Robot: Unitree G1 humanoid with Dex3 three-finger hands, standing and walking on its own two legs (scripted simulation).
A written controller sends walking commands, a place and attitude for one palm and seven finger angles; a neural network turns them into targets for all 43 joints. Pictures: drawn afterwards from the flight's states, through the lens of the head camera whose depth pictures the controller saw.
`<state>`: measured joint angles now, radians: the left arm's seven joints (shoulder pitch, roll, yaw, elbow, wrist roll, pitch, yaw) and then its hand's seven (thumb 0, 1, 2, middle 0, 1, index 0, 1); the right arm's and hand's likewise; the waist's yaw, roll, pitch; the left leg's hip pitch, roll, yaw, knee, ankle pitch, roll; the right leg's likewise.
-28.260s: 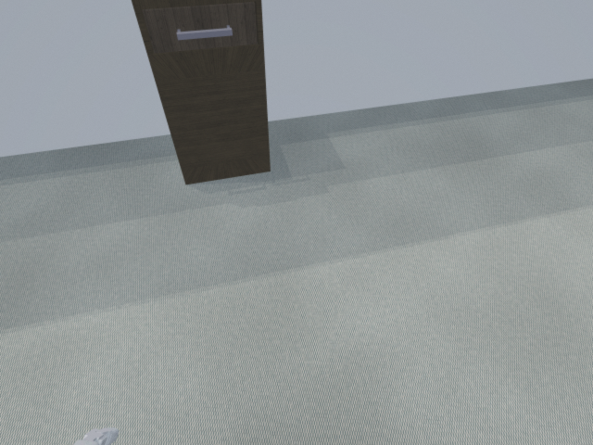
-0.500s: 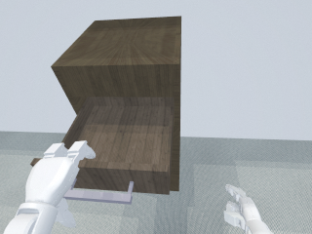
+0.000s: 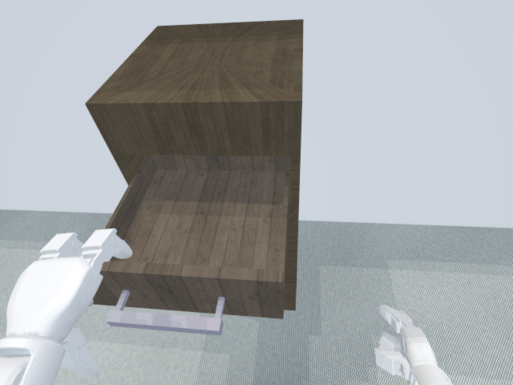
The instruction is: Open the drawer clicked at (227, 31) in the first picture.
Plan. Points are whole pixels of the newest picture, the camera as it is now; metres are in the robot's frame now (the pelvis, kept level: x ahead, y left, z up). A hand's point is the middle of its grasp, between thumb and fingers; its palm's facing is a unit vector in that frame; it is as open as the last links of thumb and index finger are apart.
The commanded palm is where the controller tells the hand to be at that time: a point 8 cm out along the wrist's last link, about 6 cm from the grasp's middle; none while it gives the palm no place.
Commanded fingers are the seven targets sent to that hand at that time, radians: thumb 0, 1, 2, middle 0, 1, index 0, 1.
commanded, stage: draw the hand back to the body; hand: left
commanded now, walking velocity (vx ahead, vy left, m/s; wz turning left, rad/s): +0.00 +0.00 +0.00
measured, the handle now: (168, 310) +0.23 +0.20 -0.03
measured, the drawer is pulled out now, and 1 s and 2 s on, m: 0.29 0.29 0.29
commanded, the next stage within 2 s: step back with the hand held close in 0.98 s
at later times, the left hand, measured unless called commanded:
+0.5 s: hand (100, 270) +0.20 +0.22 +0.16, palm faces +0.33 -0.85 -0.42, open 11.1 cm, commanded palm +0.15 +0.27 +0.18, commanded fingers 0.00 0.44 0.70 -0.23 -0.59 -0.23 -0.59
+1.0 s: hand (98, 272) +0.19 +0.22 +0.16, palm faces +0.39 -0.82 -0.41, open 7.6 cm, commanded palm +0.15 +0.26 +0.19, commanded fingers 0.00 0.90 0.90 -0.20 -0.30 -0.20 -0.30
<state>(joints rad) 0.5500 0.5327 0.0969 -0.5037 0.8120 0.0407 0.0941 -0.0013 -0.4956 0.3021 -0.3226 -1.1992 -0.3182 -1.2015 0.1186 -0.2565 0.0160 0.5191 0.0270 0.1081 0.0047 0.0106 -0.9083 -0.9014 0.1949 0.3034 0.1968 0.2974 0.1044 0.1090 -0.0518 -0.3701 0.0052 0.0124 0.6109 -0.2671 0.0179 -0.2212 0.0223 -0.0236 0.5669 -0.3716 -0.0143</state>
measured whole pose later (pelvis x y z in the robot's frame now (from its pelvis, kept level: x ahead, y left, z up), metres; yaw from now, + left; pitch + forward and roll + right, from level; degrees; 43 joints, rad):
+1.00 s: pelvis +0.02 -0.02 +0.01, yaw +1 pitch -3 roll +0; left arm 0.56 0.33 0.27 -0.47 -0.08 -0.08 0.10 0.01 0.84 0.88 -0.22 -0.33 -0.21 -0.33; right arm 0.16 -0.22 0.01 0.61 0.02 -0.08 -0.08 0.01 -0.91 -0.90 0.20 0.30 0.20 0.30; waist 0.07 0.07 0.01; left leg -0.18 0.01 0.00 0.44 -0.22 -0.01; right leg -0.02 0.03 -0.04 0.38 -0.32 -0.04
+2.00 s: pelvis -0.08 +0.02 +0.00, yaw +1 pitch +1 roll -4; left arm 0.62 0.43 0.41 -0.68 -0.05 -0.20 0.15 0.01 0.88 0.90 -0.22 -0.30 -0.21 -0.30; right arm 0.17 -0.19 -0.01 0.57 0.01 -0.07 -0.07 0.01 -0.91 -0.90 0.20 0.30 0.20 0.30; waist -0.01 -0.01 0.06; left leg -0.49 0.01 -0.01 0.60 -0.14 0.05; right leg -0.37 0.04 -0.03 0.74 -0.43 0.01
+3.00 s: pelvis -0.29 -0.03 +0.00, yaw +3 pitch -2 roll +1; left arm 0.67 0.41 0.38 -0.62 -0.02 -0.19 0.16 0.02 0.88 0.90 -0.22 -0.30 -0.21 -0.30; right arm 0.28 -0.21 -0.02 0.61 0.02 -0.11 -0.06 0.01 -0.91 -0.90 0.20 0.30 0.20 0.30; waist -0.03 -0.03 0.02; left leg -0.22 0.04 0.00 0.57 -0.31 -0.02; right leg -0.33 -0.02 -0.08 0.59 -0.27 -0.01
